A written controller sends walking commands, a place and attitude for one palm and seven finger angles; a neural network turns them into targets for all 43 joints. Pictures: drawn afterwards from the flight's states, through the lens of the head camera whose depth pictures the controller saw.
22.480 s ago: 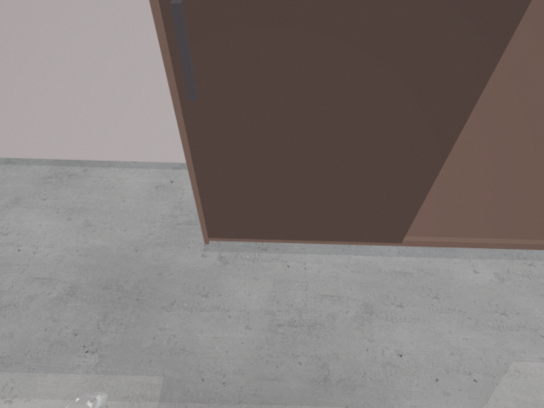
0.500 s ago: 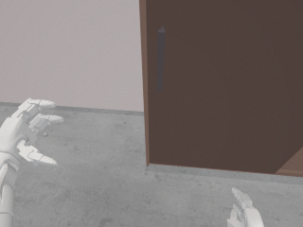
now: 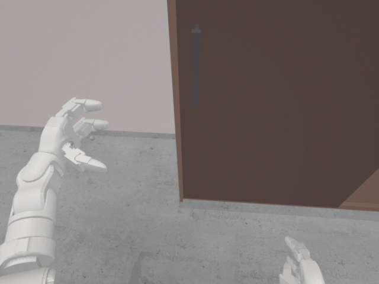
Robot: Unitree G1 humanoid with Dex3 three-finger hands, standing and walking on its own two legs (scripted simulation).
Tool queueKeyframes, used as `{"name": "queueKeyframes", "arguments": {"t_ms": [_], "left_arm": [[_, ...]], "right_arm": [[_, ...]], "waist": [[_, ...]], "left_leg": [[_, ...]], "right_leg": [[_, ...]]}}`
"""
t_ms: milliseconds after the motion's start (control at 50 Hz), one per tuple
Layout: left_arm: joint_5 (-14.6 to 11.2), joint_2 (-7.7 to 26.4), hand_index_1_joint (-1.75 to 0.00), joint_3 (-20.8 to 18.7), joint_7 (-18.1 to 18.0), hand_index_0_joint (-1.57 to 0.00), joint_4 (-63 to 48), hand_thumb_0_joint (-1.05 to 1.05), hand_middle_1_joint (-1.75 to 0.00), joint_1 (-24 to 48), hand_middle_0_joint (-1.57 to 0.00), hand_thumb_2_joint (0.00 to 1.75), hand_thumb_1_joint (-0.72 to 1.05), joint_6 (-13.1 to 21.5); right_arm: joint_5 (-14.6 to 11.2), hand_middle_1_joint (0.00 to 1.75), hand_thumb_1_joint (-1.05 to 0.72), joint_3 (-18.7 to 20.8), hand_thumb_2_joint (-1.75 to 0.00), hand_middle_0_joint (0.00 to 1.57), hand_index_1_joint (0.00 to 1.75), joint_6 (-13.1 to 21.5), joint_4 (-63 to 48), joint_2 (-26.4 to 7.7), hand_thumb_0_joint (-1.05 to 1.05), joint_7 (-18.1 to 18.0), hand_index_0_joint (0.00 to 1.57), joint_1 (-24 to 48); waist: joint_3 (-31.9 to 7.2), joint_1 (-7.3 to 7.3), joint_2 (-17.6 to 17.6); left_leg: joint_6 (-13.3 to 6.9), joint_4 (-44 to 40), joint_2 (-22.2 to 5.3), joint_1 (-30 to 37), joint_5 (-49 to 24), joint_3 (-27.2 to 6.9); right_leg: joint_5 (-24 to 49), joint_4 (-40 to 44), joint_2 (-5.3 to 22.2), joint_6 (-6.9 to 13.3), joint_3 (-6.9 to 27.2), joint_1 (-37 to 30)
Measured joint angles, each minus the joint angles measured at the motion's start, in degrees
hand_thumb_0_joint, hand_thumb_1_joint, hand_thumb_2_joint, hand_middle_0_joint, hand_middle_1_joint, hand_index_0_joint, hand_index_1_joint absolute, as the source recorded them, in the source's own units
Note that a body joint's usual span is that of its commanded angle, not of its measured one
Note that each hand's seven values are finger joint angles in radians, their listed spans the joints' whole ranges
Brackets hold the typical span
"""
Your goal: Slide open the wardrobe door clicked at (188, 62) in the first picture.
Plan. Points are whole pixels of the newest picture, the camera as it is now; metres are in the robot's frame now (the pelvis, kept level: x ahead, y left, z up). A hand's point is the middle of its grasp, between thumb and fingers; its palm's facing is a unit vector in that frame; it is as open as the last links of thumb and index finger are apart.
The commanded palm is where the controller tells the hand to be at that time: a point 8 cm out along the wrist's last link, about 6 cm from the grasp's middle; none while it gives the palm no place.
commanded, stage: move the hooked fingers beside the handle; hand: left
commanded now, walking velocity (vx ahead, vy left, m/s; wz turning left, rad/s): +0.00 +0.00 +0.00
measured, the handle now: (195, 69) +0.66 +0.03 +0.12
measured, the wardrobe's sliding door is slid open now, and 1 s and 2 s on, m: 0.00 0.00 0.00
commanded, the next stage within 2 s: none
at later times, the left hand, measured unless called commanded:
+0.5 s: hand (131, 109) +0.45 +0.17 +0.14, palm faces -0.02 -1.00 +0.00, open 13.9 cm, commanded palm +0.44 +0.22 +0.13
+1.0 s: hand (164, 86) +0.54 +0.10 +0.14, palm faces -0.03 -1.00 +0.01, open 13.9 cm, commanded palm +0.53 +0.16 +0.13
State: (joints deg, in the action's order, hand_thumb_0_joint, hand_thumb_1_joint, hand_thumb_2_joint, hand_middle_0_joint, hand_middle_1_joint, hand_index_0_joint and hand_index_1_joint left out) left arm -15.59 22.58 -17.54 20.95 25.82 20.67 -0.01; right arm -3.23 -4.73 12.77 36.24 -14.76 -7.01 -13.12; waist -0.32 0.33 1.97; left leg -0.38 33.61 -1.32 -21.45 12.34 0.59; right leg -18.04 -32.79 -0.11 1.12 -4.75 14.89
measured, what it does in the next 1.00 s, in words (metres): stands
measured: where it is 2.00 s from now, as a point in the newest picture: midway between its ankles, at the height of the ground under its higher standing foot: outside the picture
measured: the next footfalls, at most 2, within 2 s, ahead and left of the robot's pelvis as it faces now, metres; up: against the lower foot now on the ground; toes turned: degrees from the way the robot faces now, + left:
none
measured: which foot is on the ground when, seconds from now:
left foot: down 0.00-1.00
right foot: down 0.00-1.00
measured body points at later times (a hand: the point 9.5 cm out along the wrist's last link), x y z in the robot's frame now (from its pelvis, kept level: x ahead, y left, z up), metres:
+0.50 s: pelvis +0.02 +0.00 +0.00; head +0.05 -0.01 +0.45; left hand +0.45 +0.22 +0.14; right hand +0.12 -0.26 -0.11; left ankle +0.06 +0.12 -0.73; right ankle -0.01 -0.11 -0.73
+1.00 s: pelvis +0.02 +0.00 -0.01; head +0.10 -0.01 +0.43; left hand +0.54 +0.16 +0.14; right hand +0.00 -0.27 -0.14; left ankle +0.06 +0.11 -0.73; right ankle -0.01 -0.11 -0.73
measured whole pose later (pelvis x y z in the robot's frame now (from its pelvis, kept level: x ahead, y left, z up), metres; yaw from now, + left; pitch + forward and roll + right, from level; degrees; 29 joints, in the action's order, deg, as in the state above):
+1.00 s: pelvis +0.02 +0.00 -0.01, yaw -3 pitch +12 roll -1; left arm -4.7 22.5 -18.4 5.2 68.9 60.0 13.0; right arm 0.2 -0.5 2.6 41.1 -15.8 -0.9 -24.3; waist -3.0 -8.9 1.9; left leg -0.2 41.0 -2.8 -36.1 16.7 2.4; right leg -21.6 -40.3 -1.1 1.2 -2.6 30.5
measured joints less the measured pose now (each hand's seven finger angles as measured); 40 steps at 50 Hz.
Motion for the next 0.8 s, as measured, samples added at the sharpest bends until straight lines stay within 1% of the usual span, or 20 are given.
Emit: {"name": "queueKeyframes", "arguments": {"t_ms": [80, 260, 420, 640, 800], "left_arm": [[0.91, -0.27, -1.2, -0.1, -1.83, -0.3, 1.72, -0.01, -1.2, 1.92, -0.3, 0.3, -0.5, 0.18], [2.4, -2.06, -1.2, 1.48, -5.13, -0.3, 4.01, -0.01, -1.2, 5.14, -0.3, 0.3, -0.5, 0.86], [4.0, -2.72, -1.2, 2.87, -8.03, -0.3, 11.7, -0.01, -1.2, 12.49, -0.3, 0.3, -0.5, 2.44], [6.2, -2.24, -1.2, 2.06, -10.38, -0.3, 25.8, -0.01, -1.2, 23.63, -0.3, 0.3, -0.5, 7.09], [8.23, -1.11, -1.2, 0.56, -12.48, -0.3, 35.16, -0.01, -1.2, 31.3, -0.3, 0.3, -0.5, 10.92]], "right_arm": [[0.16, 0.3, -0.9, 0.54, -0.9, 0.2, 0.3, -1.07, -0.23, -0.21, 0.01, 0.78, 0.21, -1.31], [0.3, 0.3, -0.9, 2.01, -0.9, 0.2, 0.3, -3.76, 1.12, -1.06, 0.01, 1.7, 0.21, -3.57], [0.56, 0.3, -0.91, 2.37, -0.9, 0.2, 0.3, -5.44, 2.07, -0.79, 0.01, 2.18, 0.21, -3.84], [1.26, 0.3, -0.91, 2.92, -0.9, 0.2, 0.3, -7.48, 2.52, -0.56, 0.01, 3.83, 0.21, -5.53], [2.11, 0.3, -0.91, 3.65, -0.9, 0.2, 0.3, -8.79, 3.66, -0.8, 0.01, 4.81, 0.21, -7.83]], "waist": [[-0.32, -0.76, -0.16], [-0.62, -1.5, -0.16], [-0.77, -2.51, -0.32], [-1.71, -4.34, -0.38], [-2.08, -6.3, -0.33]], "left_leg": [[-0.05, 0.0, -0.15, -0.33, 0.39, 0.69], [-0.2, 0.66, -0.09, -1.39, 1.37, 1.18], [-0.13, 1.5, -0.1, -2.98, 1.9, 1.03], [-0.01, 3.62, -0.56, -6.78, 2.95, 1.37], [0.04, 5.56, -0.95, -10.49, 3.67, 1.6]], "right_leg": [[-0.22, -0.18, -0.07, -0.05, 0.71, 0.68], [-1.05, -0.86, 0.06, -0.24, 1.23, 1.9], [-1.61, -1.64, 0.05, -0.17, 1.11, 3.4], [-2.52, -3.81, -0.28, -0.04, 1.54, 7.42], [-3.14, -5.79, -0.57, 0.03, 1.84, 11.29]]}}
